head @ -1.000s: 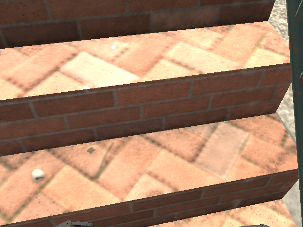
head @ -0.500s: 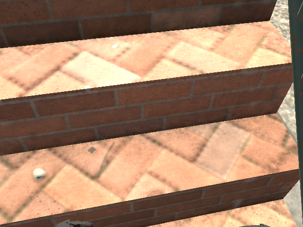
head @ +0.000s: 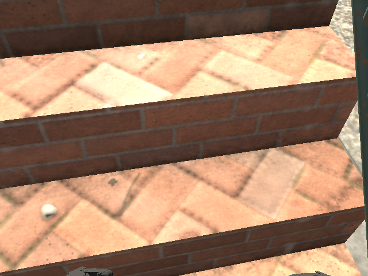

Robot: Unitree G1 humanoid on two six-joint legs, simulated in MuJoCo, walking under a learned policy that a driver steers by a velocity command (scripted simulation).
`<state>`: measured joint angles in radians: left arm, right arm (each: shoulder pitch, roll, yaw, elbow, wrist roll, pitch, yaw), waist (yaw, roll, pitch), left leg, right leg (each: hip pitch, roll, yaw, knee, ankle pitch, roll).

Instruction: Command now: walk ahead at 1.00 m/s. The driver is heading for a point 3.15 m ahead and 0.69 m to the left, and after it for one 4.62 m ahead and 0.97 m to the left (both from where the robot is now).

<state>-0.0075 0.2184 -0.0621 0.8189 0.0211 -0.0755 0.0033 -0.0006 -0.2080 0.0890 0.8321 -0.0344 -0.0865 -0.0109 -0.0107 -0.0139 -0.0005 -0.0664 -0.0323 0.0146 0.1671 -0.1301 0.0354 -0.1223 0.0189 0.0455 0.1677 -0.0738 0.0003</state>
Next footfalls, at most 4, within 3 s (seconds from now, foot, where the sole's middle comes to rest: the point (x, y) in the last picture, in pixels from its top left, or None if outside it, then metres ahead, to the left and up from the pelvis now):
none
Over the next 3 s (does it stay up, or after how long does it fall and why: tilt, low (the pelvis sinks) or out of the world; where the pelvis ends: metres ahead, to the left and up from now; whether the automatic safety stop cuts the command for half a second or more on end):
stays up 0.00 0.00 0.00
